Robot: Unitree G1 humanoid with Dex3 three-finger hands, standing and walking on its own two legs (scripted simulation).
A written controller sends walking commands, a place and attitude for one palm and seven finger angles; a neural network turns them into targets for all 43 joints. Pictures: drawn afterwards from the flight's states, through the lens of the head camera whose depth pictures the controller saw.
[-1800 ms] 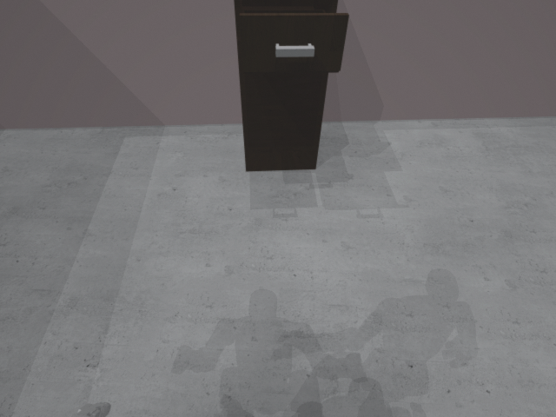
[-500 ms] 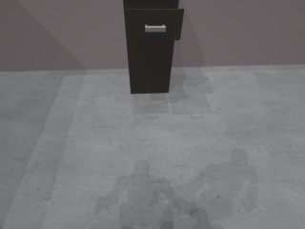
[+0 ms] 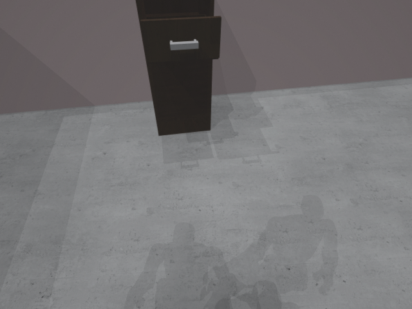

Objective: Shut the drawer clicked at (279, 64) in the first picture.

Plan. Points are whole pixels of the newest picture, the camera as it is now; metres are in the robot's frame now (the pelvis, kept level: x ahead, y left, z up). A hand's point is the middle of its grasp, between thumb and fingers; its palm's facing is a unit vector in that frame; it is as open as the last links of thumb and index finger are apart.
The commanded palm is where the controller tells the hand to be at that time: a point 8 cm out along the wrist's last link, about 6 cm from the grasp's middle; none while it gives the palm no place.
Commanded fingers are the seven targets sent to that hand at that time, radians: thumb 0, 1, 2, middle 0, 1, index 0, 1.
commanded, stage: walk to a spot facing it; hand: left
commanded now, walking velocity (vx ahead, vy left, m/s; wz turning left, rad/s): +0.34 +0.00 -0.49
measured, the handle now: (183, 43) +1.14 +0.19 +0.03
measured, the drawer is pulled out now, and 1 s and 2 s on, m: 0.28 0.28 0.28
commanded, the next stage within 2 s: turn to face it in 1.38 s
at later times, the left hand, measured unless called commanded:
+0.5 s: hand out of the picture +0.12 +0.16 -0.17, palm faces -0.05 -0.99 -0.15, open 7.3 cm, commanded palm none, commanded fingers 0.00 0.90 0.90 -0.20 -0.30 -0.20 -0.30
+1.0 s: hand (175, 179) +0.52 +0.15 -0.16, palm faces -0.39 -0.91 -0.15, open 7.3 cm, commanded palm none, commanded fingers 0.00 0.90 0.90 -0.20 -0.30 -0.20 -0.30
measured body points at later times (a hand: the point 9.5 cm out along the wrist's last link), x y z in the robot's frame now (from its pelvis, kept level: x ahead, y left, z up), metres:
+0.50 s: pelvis +0.18 +0.00 +0.00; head +0.20 +0.01 +0.45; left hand +0.12 +0.22 -0.16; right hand +0.27 -0.24 -0.13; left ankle +0.32 +0.10 -0.70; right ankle +0.03 -0.11 -0.73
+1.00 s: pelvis +0.37 +0.02 +0.01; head +0.38 +0.03 +0.46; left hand +0.55 +0.19 -0.14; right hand +0.21 -0.17 -0.13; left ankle +0.34 +0.10 -0.73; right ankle +0.41 -0.17 -0.66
